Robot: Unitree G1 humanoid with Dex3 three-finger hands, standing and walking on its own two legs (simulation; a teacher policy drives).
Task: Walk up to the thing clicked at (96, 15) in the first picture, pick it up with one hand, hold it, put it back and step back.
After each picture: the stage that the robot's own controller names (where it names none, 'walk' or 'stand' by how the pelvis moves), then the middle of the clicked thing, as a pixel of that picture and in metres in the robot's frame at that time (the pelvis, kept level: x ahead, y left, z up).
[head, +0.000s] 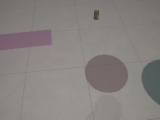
stand; (96, 15) +1.82 -0.20 -0.72
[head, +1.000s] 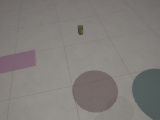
walk; (80, 29) +1.69 +0.14 -0.70
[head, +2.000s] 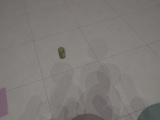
walk; (61, 53) +1.12 +0.29 -0.72
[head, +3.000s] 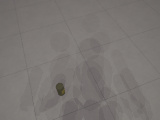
walk; (60, 89) +0.69 +0.24 -0.72
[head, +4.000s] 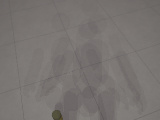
stand; (57, 116) +0.42 +0.22 -0.70
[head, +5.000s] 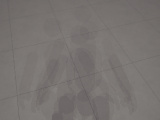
stand; out of the picture +0.40 +0.20 -0.73
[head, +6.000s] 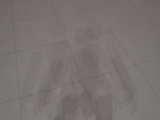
stand; out of the picture +0.38 +0.19 -0.73
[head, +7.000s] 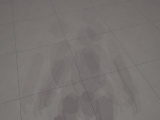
stand; out of the picture +0.38 +0.20 -0.73
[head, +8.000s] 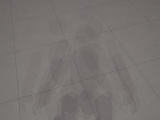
stand; out of the picture +0.37 +0.20 -0.73
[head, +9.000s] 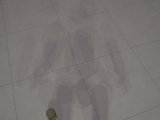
go down; (51, 114) +0.39 +0.21 -0.71
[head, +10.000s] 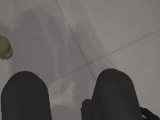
go down; (2, 48) +0.45 +0.28 -0.28
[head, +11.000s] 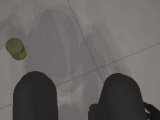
close in; (16, 49) +0.44 +0.27 -0.29
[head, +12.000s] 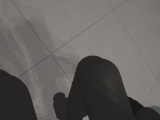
close in; out of the picture +0.42 +0.32 -0.22
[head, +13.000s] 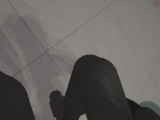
close; out of the picture +0.42 +0.32 -0.22
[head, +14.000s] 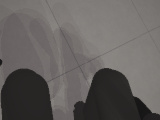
lift; out of the picture +0.35 +0.29 -0.15
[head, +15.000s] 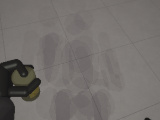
lift; (27, 85) +0.32 +0.19 +0.01
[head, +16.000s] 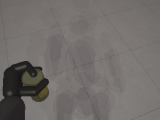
hold; (36, 85) +0.33 +0.17 -0.01
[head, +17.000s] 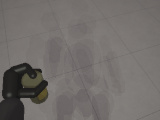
hold; (36, 88) +0.33 +0.17 -0.01
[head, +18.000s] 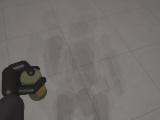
crouch; (34, 85) +0.34 +0.18 -0.02
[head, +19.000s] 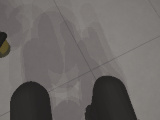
crouch; out of the picture +0.46 +0.26 -0.11
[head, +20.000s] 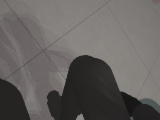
lower; out of the picture +0.41 +0.33 -0.23
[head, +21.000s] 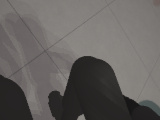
lower; out of the picture +0.41 +0.33 -0.23
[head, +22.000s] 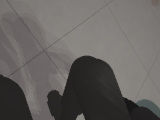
lower; out of the picture +0.41 +0.33 -0.23
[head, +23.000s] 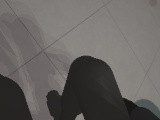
lower; out of the picture +0.41 +0.33 -0.23
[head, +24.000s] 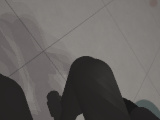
loosen; out of the picture +0.40 +0.33 -0.23
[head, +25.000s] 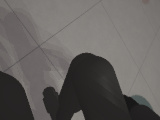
withdraw; out of the picture +0.40 +0.33 -0.23
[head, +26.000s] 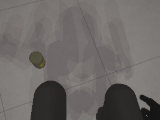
walk; (38, 60) +0.45 +0.25 -0.41
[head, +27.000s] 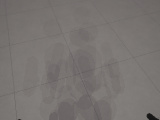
stand; out of the picture +0.38 +0.20 -0.66
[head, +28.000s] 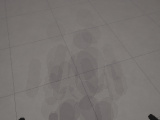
stand; out of the picture +0.39 +0.22 -0.67
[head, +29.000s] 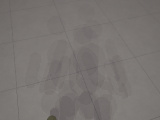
stand; out of the picture +0.39 +0.21 -0.68
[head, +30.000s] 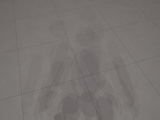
stand; out of the picture +0.39 +0.21 -0.72
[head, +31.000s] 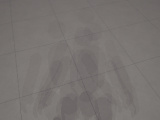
stand; out of the picture +0.37 +0.21 -0.73
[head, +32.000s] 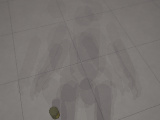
walk; (54, 113) +0.40 +0.21 -0.71
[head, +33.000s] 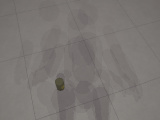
walk; (60, 84) +0.58 +0.17 -0.69
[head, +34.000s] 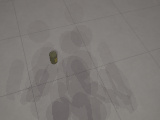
walk; (53, 57) +0.86 +0.21 -0.71
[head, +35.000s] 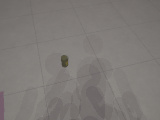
stand; (64, 61) +1.01 +0.19 -0.71
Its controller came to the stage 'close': yes
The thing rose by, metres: 0.69
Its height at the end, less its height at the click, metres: +0.00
